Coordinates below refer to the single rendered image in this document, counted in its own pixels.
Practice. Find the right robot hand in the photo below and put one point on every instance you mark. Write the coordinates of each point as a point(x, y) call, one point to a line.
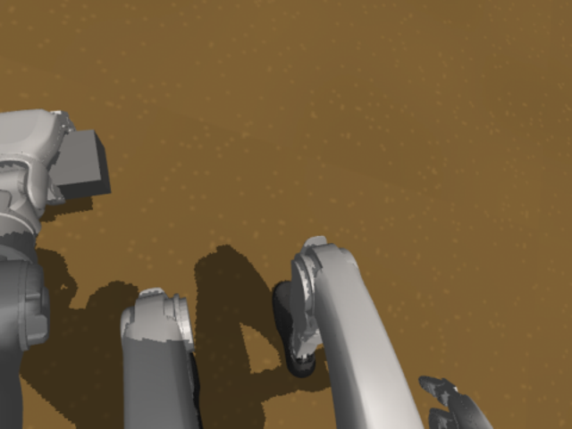
point(463, 412)

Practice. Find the left robot hand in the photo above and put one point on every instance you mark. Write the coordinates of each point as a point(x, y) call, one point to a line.
point(38, 134)

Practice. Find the right robot foot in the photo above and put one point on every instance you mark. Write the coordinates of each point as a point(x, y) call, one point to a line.
point(299, 367)

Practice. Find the carton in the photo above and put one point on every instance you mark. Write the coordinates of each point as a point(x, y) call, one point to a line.
point(79, 168)

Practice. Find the left robot arm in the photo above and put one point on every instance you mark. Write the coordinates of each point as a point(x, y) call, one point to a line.
point(24, 298)

